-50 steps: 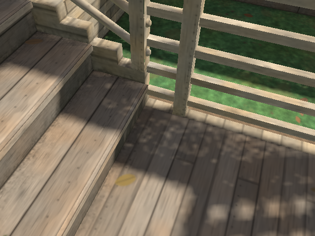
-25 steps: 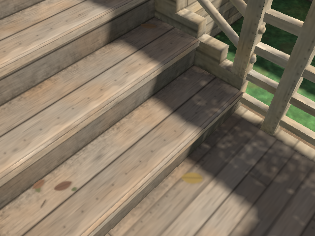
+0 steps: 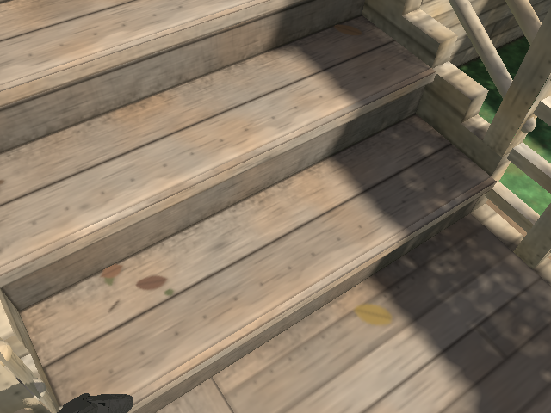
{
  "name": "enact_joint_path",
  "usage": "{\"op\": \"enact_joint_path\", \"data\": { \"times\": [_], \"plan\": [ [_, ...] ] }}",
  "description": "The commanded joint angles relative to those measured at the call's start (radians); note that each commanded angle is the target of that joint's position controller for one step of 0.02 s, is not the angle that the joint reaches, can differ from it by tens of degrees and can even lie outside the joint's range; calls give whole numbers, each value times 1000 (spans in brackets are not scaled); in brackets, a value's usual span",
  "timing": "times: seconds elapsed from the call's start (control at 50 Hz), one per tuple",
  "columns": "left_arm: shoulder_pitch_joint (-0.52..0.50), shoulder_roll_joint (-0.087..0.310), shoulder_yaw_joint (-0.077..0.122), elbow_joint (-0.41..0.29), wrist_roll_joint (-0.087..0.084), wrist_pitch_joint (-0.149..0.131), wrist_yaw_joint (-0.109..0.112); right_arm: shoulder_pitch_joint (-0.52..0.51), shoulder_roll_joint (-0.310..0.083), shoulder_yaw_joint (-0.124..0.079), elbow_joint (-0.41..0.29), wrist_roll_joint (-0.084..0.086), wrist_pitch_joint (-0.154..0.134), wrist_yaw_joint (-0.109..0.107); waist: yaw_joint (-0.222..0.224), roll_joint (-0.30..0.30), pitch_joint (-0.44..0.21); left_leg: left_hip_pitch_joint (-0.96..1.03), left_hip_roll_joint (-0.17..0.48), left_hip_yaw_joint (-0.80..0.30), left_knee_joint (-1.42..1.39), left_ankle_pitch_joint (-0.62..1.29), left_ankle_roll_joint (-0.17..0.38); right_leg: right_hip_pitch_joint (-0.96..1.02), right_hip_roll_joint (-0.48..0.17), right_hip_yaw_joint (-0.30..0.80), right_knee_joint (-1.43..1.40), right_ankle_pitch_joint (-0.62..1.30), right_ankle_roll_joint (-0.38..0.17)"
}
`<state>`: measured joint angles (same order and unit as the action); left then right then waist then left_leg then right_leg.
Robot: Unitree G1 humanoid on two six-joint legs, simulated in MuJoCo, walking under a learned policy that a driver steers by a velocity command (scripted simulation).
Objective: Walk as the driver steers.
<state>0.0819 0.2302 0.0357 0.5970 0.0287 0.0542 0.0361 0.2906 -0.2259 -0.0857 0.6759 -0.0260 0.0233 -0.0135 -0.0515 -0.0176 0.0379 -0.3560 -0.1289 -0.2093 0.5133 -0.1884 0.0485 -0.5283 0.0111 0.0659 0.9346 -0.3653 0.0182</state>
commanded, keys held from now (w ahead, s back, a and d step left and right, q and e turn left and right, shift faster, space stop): q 0.62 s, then no key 0.34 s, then w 0.04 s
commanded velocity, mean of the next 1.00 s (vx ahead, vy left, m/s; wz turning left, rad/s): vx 0.00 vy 0.00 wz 0.48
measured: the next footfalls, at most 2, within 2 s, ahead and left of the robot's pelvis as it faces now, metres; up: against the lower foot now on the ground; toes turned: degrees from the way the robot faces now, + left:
right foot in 0.10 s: +0.06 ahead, -0.13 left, +0.00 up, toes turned +8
left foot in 0.58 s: -0.01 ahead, +0.06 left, +0.00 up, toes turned +21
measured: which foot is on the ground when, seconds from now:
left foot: down 0.00-0.10, up 0.12-0.56, down 0.58-1.00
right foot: up 0.00-0.08, down 0.10-0.58, up 0.60-1.00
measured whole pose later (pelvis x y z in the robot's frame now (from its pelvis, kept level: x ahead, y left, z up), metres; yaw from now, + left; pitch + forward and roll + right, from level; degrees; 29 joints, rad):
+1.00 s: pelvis -0.02 -0.03 +0.00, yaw +28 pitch +1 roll +0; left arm 0.18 0.23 0.04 0.77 0.04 0.08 0.05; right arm 0.26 -0.19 0.01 0.73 -0.03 -0.02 0.00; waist 0.00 -0.02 0.00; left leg -0.25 -0.10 -0.08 0.44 -0.20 0.07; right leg -0.29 -0.02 0.01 0.61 -0.37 0.03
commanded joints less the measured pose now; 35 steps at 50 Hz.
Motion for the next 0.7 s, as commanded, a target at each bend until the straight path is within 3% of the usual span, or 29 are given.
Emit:
{"op": "enact_joint_path", "data": {
  "times": [0.02, 0.04, 0.08, 0.1, 0.12, 0.14, 0.16, 0.18, 0.2, 0.22, 0.24, 0.28, 0.3, 0.36, 0.38, 0.4, 0.42, 0.48, 0.5, 0.52, 0.54, 0.56, 0.58, 0.6, 0.62, 0.64, 0.66, 0.68, 0.7],
  "plan": [
    [-37, 63, 17, -84, -12, -32, 14, -35, -169, -53, -65, -18, -4, 1, 9, 205, -117, 115, 200, -266, -107, 220, 128, 83, 33, -25, -131, -59, 4],
    [-9, 74, 23, -75, -16, -37, 16, -44, -171, -56, -63, -18, 0, 8, 19, 222, -121, 97, 192, -277, -101, 259, 114, 153, 40, -20, -200, -66, 7],
    [77, 86, 32, -42, -31, -37, 32, -101, -167, -59, -69, 14, 11, 9, 81, 198, -114, 37, 157, -313, -58, 197, 68, 321, 31, -12, -467, 60, -2],
    [96, 116, 37, -37, -13, -31, 40, -83, -116, -40, -78, 26, 6, 9, 84, 50, -152, -59, 100, -255, 49, 3, 19, 463, -61, 64, -581, 36, -28],
    [45, 187, 43, -63, -4, -26, 37, 2, -30, -14, -91, 39, 7, 7, 35, -199, -155, -239, -15, -13, 277, -305, -33, 554, -349, 310, -643, 31, -99],
    [12, 190, 46, -88, -2, -12, 23, -29, -111, -32, -92, 13, 4, 3, 66, -272, -94, -310, -31, 111, 435, -375, -48, 412, -388, 417, -660, 209, -188],
    [15, 111, 25, -84, -7, -9, 19, -34, -144, -39, -73, -10, 4, 0, 45, -205, -78, -273, 24, 97, 541, -324, -55, 385, -340, 353, -648, 292, -187],
    [-2, 62, 16, -83, -8, -18, 14, -20, -143, -41, -38, -15, 5, 13, 35, -135, -66, -257, 31, 103, 624, -273, -70, 369, -285, 252, -616, 334, -183],
    [-22, 59, 12, -87, -6, -24, 14, -18, -142, -42, -26, -11, 12, 22, 21, -117, -56, -266, 39, 108, 680, -229, -80, 375, -240, 169, -605, 355, -163],
    [-27, 57, 10, -93, -3, -29, 20, -7, -151, -48, -16, -11, 19, 21, 18, -159, -50, -273, 31, 119, 735, -218, -97, 377, -217, 120, -596, 412, -162],
    [-21, 79, 19, -90, 1, -41, 19, -14, -169, -49, -23, -28, 25, 34, 20, -148, -81, -242, 22, 141, 779, -183, -123, 372, -214, 66, -570, 596, -185],
    [23, 91, 29, -82, -1, -58, 21, -39, -168, -47, -22, -9, 38, 45, 22, -107, -99, -231, 21, 167, 828, -162, -143, 389, -231, 13, -523, 730, -209],
    [54, 98, 32, -68, 1, -70, 24, -57, -158, -37, -14, 7, 40, 63, 52, -101, -105, -265, 13, 152, 811, -164, -141, 445, -240, 15, -512, 752, -222],
    [99, 95, 35, -70, -1, -61, 43, -150, -150, -23, -39, -11, 51, 58, 91, -137, -107, -311, 27, 161, 759, -181, -119, 518, -283, 34, -517, 688, -230],
    [108, 92, 30, -55, 6, -53, 51, -177, -123, -7, -57, -13, 56, 60, 99, -136, -107, -323, 37, 151, 714, -199, -110, 531, -295, 41, -522, 649, -241],
    [118, 97, 28, -51, 15, -44, 55, -187, -130, -8, -56, -11, 60, 52, 96, -137, -105, -309, 42, 147, 701, -212, -106, 512, -317, 52, -525, 629, -256],
    [123, 97, 30, -44, 9, -38, 58, -168, -121, -4, -53, -14, 70, 45, 83, -125, -95, -297, 57, 169, 655, -233, -105, 497, -319, 33, -531, 591, -256],
    [111, 97, 31, -41, 21, -26, 50, -167, -87, 26, -57, 9, 73, 37, 86, -139, -80, -141, 82, 231, 441, -278, -82, 400, -279, -57, -514, 460, -232],
    [85, 110, 34, -62, 35, -30, 47, -177, -96, 25, -66, 11, 63, 32, 92, -217, -49, -100, 83, 267, 344, -329, -92, 361, -260, -78, -527, 374, -225],
    [91, 122, 40, -61, 30, -32, 41, -171, -115, 20, -69, 13, 55, 35, 97, -215, -58, -44, 71, 295, 242, -296, -91, 352, -252, -82, -511, 338, -219],
    [112, 135, 40, -35, 8, -34, 32, -150, -116, 14, -59, 7, 34, 53, 85, -168, -75, 41, 51, 326, 86, -166, -87, 328, -239, -116, -471, 305, -194],
    [183, 155, 48, -3, 1, -29, 35, -95, -115, 11, -36, -4, 19, 59, 72, -105, -102, 192, 26, 320, -54, -127, -63, 250, -224, -154, -400, 230, -156],
    [242, 156, 55, 22, 11, -30, 30, -18, -148, 1, -20, -11, 4, 59, 32, 60, -122, 368, 104, 155, -142, -44, -35, 88, -190, -223, -217, 57, -87],
    [204, 60, 27, -62, 9, -24, 27, -12, -293, -23, -71, -1, -4, 41, 33, 357, -105, 393, 482, -359, -207, 71, 91, -186, -71, -245, -14, -296, 12],
    [59, 106, 31, -72, 13, -9, 60, 97, -303, -40, -40, -7, -2, 8, -80, 200, -124, 287, 532, -397, -228, 256, 239, -136, -35, -65, 138, -276, 30],
    [35, 100, 35, -68, -2, -1, 56, 55, -246, -20, -34, -12, -9, -8, -24, 194, -60, 228, 485, -323, -234, 258, 269, -124, -47, -16, 183, -215, 23],
    [47, 123, 40, -36, -4, 0, 50, -33, -195, 1, -42, -5, -8, -14, 24, 142, -7, 172, 428, -218, -231, 218, 236, -116, -74, -8, 167, -98, 15],
    [58, 130, 42, -3, -6, -4, 39, -106, -171, 9, -57, 1, -14, -18, 55, 127, 1, 163, 358, -147, -219, 213, 181, -99, -82, -4, 163, -15, 17],
    [93, 133, 40, 25, 1, -2, 25, -134, -160, 14, -70, 6, -21, -20, 65, 113, -30, 160, 320, -104, -208, 286, 164, -72, -64, -32, 198, 30, 23]
  ]
}}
